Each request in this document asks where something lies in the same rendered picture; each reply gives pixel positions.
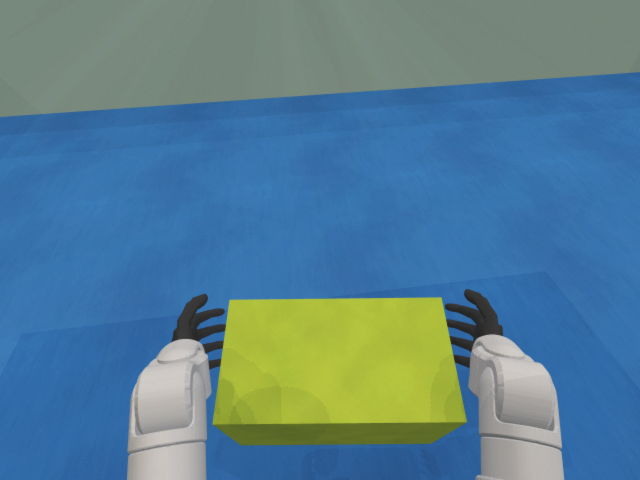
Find robot left forearm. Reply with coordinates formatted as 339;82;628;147
127;339;212;480

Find robot left hand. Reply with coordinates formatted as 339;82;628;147
171;294;226;370

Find robot right forearm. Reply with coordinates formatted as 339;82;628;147
468;335;564;480

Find carton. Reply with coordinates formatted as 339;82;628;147
212;297;467;445

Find robot right hand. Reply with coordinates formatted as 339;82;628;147
445;289;503;369

